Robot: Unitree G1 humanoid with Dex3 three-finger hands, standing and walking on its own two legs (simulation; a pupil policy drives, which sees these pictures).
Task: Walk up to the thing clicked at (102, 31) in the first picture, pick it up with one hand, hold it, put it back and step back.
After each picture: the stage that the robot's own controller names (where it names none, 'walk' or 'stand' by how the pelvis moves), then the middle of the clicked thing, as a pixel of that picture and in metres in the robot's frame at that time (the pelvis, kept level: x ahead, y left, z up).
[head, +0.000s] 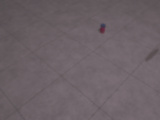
stand; (102, 28) +1.76 -0.28 -0.72
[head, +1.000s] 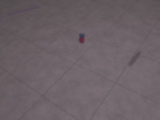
walk; (81, 38) +1.65 +0.11 -0.70
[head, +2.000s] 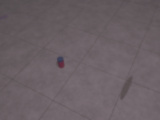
walk; (60, 62) +1.11 +0.28 -0.72
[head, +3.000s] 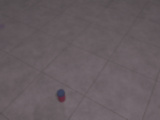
walk; (61, 95) +0.70 +0.21 -0.71
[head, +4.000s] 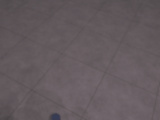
stand; out of the picture +0.47 +0.16 -0.70
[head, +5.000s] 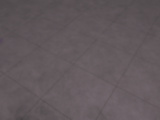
stand; out of the picture +0.43 +0.15 -0.71
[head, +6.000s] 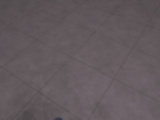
stand; out of the picture +0.45 +0.18 -0.71
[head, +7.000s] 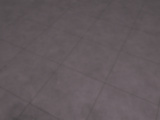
stand; out of the picture +0.40 +0.20 -0.72
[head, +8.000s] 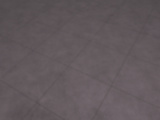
stand; out of the picture +0.43 +0.19 -0.73
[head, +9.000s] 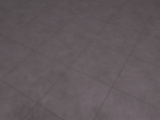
stand; out of the picture +0.42 +0.19 -0.73
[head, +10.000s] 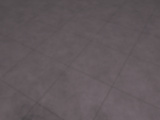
go down; out of the picture +0.41 +0.19 -0.73
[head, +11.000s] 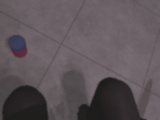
go down; (18, 47) +0.52 +0.20 -0.31
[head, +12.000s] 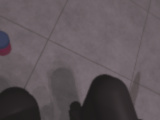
close in; (1, 44) +0.51 +0.22 -0.29
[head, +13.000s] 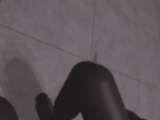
close in; out of the picture +0.49 +0.27 -0.25
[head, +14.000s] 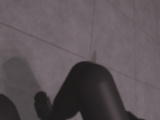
lift; out of the picture +0.47 +0.27 -0.25
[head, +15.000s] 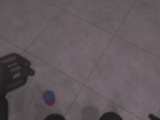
lift; (49, 98) +0.42 +0.18 -0.50
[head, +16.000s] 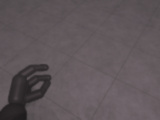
go down; out of the picture +0.37 +0.17 -0.68
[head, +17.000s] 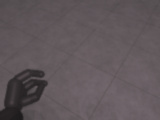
close; out of the picture +0.38 +0.18 -0.68
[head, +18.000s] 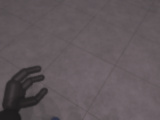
stand; out of the picture +0.38 +0.17 -0.64
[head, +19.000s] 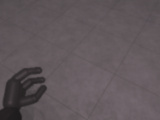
stand; out of the picture +0.38 +0.17 -0.67
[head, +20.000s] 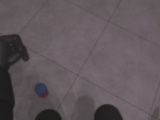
crouch; (42, 91) +0.42 +0.18 -0.48
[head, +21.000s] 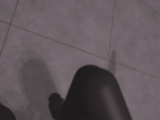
lower; out of the picture +0.43 +0.25 -0.26
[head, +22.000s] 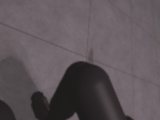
lower; out of the picture +0.41 +0.28 -0.25
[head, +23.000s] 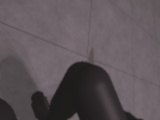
lower; out of the picture +0.41 +0.28 -0.25
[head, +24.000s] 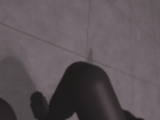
lower; out of the picture +0.41 +0.28 -0.25
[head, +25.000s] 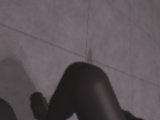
lower; out of the picture +0.41 +0.28 -0.25
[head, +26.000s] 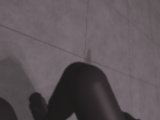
withdraw; out of the picture +0.40 +0.26 -0.25
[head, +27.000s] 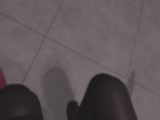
stand; out of the picture +0.34 +0.23 -0.30
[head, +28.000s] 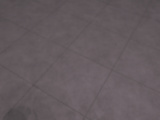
stand; out of the picture +0.29 +0.18 -0.66
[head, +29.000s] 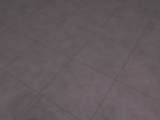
stand; out of the picture +0.28 +0.20 -0.69
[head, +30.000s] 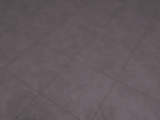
stand; out of the picture +0.28 +0.20 -0.69
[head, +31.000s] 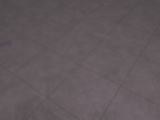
stand; out of the picture +0.29 +0.19 -0.75
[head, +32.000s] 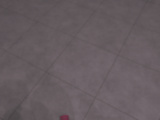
walk; out of the picture +0.37 +0.14 -0.72
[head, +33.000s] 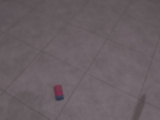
walk; (58, 92) +0.63 +0.16 -0.72
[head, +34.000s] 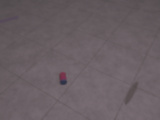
stand; (63, 78) +0.97 +0.27 -0.73
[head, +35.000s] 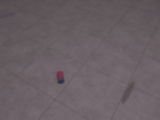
stand; (60, 77) +0.97 +0.22 -0.75
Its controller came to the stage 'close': yes
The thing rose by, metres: 0.05
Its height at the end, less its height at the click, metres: -0.02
